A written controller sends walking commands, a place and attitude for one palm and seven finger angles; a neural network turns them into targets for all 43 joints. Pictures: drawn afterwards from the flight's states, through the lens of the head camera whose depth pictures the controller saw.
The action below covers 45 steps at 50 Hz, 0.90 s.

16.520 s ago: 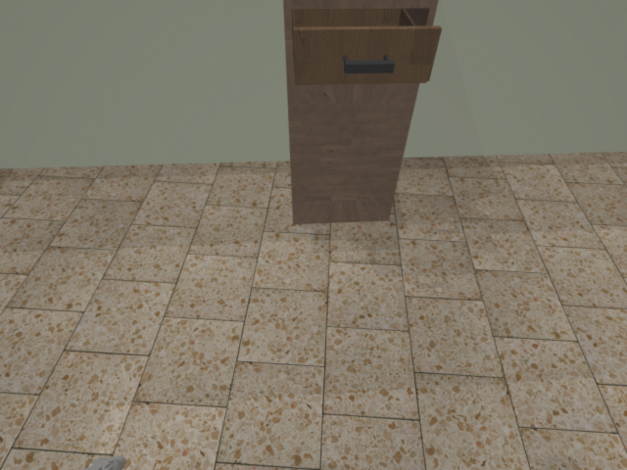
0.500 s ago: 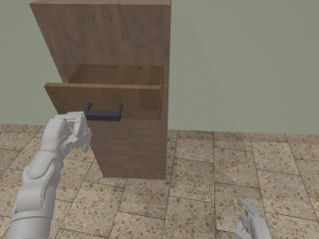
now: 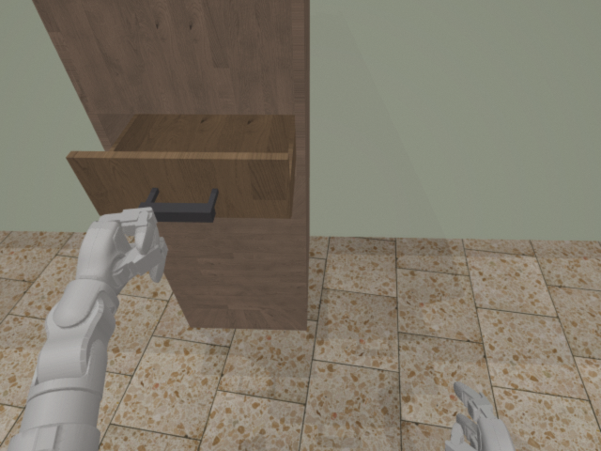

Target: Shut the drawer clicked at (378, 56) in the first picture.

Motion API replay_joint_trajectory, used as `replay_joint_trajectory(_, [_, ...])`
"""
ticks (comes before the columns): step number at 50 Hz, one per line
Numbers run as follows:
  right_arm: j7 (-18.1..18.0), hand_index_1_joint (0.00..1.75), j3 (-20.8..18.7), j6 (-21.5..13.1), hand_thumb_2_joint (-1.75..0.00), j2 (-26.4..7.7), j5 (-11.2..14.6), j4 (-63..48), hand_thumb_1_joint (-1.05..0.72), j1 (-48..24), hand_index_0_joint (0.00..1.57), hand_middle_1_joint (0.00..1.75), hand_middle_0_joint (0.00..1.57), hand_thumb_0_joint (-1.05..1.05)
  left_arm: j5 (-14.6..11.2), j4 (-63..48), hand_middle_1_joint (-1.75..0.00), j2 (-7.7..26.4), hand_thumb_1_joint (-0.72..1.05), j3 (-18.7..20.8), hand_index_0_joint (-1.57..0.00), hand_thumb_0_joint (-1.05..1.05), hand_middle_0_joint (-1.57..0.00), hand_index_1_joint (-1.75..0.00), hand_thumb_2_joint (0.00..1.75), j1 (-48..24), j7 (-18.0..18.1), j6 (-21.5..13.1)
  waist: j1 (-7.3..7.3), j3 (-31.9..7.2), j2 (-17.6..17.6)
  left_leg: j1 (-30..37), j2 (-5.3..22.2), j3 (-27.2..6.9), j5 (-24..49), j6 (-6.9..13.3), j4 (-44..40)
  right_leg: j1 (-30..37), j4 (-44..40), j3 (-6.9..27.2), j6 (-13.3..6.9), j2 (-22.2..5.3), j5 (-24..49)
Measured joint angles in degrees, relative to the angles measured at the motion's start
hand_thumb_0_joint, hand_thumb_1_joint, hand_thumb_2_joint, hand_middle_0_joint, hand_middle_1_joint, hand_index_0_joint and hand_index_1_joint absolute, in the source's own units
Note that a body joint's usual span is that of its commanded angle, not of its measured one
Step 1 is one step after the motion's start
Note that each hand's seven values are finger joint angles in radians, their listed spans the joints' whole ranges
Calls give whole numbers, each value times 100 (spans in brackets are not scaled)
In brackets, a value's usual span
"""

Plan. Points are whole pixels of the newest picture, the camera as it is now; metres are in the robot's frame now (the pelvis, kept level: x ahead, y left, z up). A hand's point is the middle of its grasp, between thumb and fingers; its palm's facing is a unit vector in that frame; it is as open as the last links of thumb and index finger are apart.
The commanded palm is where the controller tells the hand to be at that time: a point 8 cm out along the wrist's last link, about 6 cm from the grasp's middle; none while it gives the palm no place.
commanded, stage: bring the fist close to the handle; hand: left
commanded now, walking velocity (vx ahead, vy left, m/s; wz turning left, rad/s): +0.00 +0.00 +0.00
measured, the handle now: (180, 203) +0.50 +0.26 +0.04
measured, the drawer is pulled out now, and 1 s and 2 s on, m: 0.14 0.14 0.08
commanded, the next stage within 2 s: push the drawer shut in 1.22 s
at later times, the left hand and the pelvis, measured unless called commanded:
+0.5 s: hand (175, 245) +0.38 +0.22 +0.07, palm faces +0.03 -1.00 -0.01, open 3.3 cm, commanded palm +0.36 +0.27 +0.07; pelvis +0.01 +0.01 -0.01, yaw -1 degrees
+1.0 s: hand (189, 241) +0.42 +0.22 +0.03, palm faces +0.02 -1.00 -0.01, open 3.3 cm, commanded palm +0.38 +0.27 +0.04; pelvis +0.00 +0.03 -0.03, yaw -2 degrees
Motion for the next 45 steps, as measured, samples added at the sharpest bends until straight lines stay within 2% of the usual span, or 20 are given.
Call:
replay_joint_trajectory(10, [50,30,-95,112,-90,-28,-56,44,-90,104,20,30,20,1,97,757,-160,11,90,77,-140,2,-140,-160,90,-313,-31,-664,-114,-5,-82,-324,20,48,-130,3,252,-349,259,53,3,9,-110])
replay_joint_trajectory(24, [136,30,-207,426,-90,-44,-104,62,-91,370,20,30,20,1,135,1877,-160,169,90,241,-140,2,-140,-160,90,-918,-188,-1340,-276,-95,-151,-994,19,91,-351,68,738,-994,661,104,63,-11,-265])
replay_joint_trajectory(30, [196,30,-224,566,-90,-30,-143,53,-91,441,20,30,20,1,220,2292,-160,145,90,199,-140,2,-140,-160,90,-1224,-151,-1578,-332,-136,-169,-1352,2,91,-461,109,1016,-1328,898,107,99,-38,-354])
replay_joint_trajectory(38, [278,30,-216,758,-90,36,-206,18,-91,474,20,30,20,1,336,2853,-160,250,90,364,-140,2,-140,-160,90,-1608,-114,-1920,-448,-221,-227,-1835,25,125,-619,147,1403,-1804,1234,148,134,-30,-465])
replay_joint_trajectory(45, [338,30,-248,916,-90,29,-223,8,-91,558,20,30,20,1,345,3134,-160,294,90,346,-140,2,-140,-160,90,-1831,-133,-2104,-479,-300,-203,-2224,32,119,-744,176,1725,-2168,1509,148,162,-34,-565])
